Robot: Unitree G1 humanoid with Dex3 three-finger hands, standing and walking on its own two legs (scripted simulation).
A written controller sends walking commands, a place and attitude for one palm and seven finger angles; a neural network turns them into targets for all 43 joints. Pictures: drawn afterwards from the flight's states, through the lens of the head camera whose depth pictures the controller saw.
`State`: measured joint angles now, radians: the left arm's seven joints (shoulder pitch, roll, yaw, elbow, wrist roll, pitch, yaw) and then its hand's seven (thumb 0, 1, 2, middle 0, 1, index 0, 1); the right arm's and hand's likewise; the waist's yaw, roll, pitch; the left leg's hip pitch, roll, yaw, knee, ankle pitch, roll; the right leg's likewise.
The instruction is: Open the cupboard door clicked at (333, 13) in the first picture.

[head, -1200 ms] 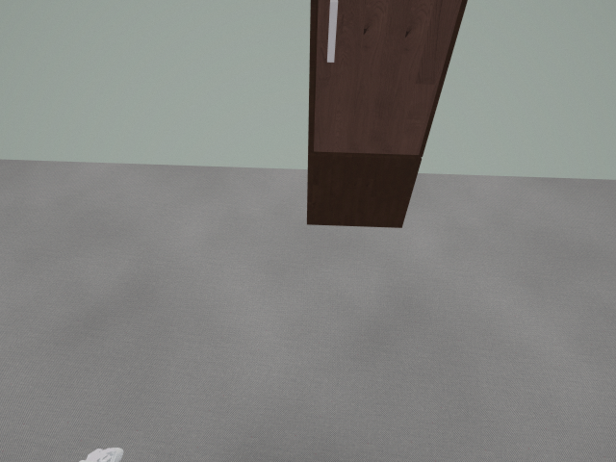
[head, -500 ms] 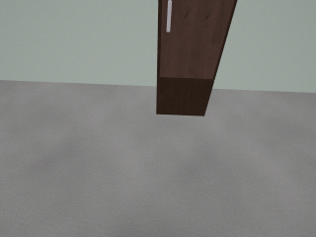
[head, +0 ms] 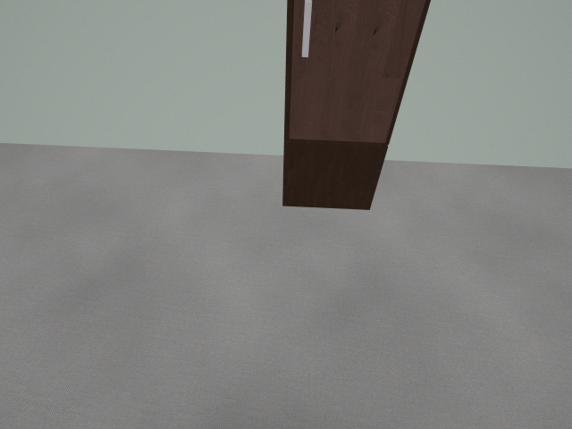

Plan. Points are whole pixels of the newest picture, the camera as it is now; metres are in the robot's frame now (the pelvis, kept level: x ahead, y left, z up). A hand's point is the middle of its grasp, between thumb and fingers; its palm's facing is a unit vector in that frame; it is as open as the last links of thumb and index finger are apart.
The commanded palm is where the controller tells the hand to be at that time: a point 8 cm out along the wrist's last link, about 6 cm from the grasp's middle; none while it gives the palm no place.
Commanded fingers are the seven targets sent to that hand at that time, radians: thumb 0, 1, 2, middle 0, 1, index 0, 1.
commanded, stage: look at it before walking up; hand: left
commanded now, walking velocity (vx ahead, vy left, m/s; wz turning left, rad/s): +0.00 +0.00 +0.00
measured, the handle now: (306, 27) +1.22 +0.00 +0.08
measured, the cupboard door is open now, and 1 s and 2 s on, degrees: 0 0 0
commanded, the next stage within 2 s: walk to a spot facing it in 0.24 s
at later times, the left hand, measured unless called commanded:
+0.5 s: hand out of the picture +0.07 +0.24 -0.17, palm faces -0.04 -0.96 -0.29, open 7.4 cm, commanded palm none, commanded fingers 0.00 0.90 0.90 -0.20 -0.30 -0.20 -0.30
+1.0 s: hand out of the picture +0.11 +0.15 -0.17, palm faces -0.18 -0.97 -0.16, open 7.4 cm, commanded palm none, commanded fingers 0.00 0.90 0.90 -0.20 -0.30 -0.20 -0.30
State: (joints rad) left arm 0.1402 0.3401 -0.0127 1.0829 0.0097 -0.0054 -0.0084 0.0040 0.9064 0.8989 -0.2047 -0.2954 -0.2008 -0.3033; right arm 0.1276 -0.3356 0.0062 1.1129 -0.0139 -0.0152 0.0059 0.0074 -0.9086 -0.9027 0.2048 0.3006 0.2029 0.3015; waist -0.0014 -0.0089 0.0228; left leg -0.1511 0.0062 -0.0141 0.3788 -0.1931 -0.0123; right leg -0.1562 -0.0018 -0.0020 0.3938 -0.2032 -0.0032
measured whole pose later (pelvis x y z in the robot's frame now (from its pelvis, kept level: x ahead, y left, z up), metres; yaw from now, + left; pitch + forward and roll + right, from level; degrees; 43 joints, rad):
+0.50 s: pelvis +0.01 +0.00 +0.00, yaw -3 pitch -2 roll +0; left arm 0.21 0.31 0.00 1.07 0.02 0.02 -0.01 0.00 0.91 0.90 -0.20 -0.29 -0.20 -0.30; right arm 0.15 -0.30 0.00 1.09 -0.02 0.00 0.00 0.01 -0.91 -0.90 0.20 0.30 0.20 0.30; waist 0.02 -0.01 0.00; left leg -0.16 0.02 0.03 0.44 -0.26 -0.01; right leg -0.18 0.01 0.04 0.46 -0.26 -0.01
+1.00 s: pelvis +0.14 -0.02 +0.00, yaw -17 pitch +1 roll +0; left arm 0.47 0.14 0.03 1.06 0.03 -0.05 -0.01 0.00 0.91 0.90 -0.21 -0.30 -0.20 -0.30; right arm 0.12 -0.19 -0.05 0.95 -0.02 -0.01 0.03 0.01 -0.91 -0.90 0.20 0.30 0.20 0.30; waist 0.05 0.00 0.03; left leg -0.62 0.11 0.04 0.92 -0.20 -0.06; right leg -0.06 0.06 0.08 0.35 -0.31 -0.04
